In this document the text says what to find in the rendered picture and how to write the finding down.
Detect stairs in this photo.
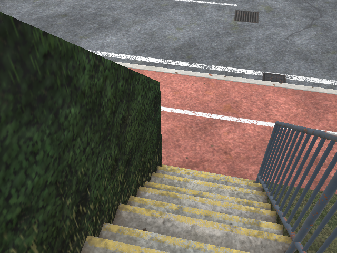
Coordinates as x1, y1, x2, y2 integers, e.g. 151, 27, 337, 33
81, 165, 292, 253

